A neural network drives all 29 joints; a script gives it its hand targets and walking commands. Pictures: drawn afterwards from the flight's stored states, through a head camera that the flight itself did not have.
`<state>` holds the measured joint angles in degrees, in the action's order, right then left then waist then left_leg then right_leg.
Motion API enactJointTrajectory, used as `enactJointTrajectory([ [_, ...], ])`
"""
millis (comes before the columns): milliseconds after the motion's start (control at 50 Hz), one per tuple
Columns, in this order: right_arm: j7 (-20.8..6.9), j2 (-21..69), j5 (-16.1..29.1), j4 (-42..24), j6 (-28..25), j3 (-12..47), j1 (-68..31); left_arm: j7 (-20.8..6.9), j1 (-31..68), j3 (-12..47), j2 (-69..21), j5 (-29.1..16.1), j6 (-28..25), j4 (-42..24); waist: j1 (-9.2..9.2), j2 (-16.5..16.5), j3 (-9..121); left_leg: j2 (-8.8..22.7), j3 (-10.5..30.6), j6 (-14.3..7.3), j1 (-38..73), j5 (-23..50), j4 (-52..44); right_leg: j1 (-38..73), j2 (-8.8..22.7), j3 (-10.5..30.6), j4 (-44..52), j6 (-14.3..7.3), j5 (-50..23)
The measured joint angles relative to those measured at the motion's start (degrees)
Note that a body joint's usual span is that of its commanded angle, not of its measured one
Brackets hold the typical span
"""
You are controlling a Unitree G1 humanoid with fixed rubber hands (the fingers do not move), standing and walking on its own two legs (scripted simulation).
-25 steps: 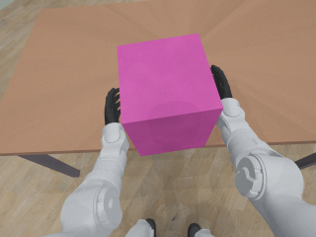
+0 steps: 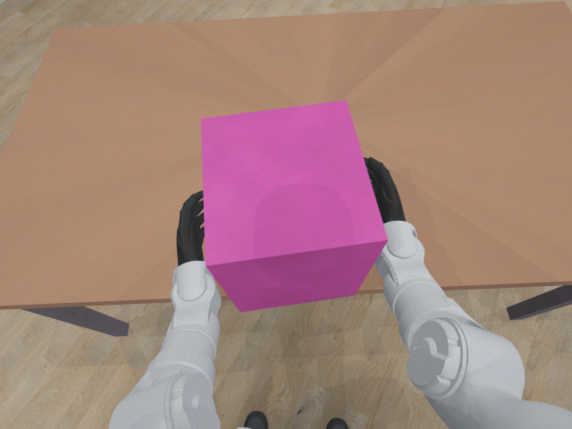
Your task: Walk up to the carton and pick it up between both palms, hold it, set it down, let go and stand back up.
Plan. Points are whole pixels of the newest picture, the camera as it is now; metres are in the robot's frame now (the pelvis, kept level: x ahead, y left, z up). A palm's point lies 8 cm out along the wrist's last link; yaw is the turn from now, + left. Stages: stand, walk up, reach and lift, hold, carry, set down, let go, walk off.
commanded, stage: reach and lift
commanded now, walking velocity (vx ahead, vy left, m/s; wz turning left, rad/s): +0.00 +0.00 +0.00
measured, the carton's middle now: (287, 218) +0.42 +0.05 -0.03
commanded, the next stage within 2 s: none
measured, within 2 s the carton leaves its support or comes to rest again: leaves its support in 1.22 s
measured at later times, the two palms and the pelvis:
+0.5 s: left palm (192, 256) +0.35 +0.18 -0.03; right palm (388, 217) +0.42 -0.10 -0.01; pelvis -0.02 +0.00 +0.00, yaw +0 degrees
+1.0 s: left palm (193, 257) +0.35 +0.18 -0.03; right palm (389, 218) +0.42 -0.10 -0.01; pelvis -0.01 +0.00 -0.01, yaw +0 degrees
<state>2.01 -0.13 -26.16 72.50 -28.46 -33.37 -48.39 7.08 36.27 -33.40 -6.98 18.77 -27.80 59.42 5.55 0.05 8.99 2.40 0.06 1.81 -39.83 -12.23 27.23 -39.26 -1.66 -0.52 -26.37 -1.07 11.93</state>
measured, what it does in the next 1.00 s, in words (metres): stands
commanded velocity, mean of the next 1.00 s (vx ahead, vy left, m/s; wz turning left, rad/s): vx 0.00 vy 0.00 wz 0.00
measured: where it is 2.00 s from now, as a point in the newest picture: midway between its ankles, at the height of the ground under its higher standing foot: outside the picture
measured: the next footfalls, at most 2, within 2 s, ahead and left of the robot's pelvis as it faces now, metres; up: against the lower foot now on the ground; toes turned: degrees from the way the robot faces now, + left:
none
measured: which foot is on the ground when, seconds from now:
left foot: down 0.00-1.00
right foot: down 0.00-1.00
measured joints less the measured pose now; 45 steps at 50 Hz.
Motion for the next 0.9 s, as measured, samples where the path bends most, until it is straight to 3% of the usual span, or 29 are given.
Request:
enactJointTrajectory([
  [400, 3.0, -1.4, 0.0, 3.7, -7.9, 2.9, -0.6, 0.6, 0.7, 1.3, 1.0, -1.8, -6.2, 3.2, -0.75, -0.6, 2.2, 0.0, 0.8, 0.2, -3.9, 2.1, -1.1, -3.1, 0.0, -1.0, 2.1, -0.1, -2.4],
  [700, 3.5, -3.6, 1.6, 8.9, -10.1, 3.1, -3.6, 1.1, 3.5, 2.7, 2.1, -4.5, -7.2, 6.9, 0.3, -0.2, 3.8, 0.3, 0.5, 0.1, -7.6, 2.6, 0.3, -6.9, -0.3, -0.6, 1.0, -0.3, -3.2],
  [900, 5.5, -4.5, 8.2, 11.4, -9.3, 12.5, -3.6, 1.4, 2.9, 8.1, 3.6, -11.7, -7.5, 10.5, -0.22, -1.8, 5.4, 0.2, 1.0, -0.1, -8.4, 0.9, 2.9, -7.2, -0.2, -1.1, -1.0, 0.1, -1.6],
])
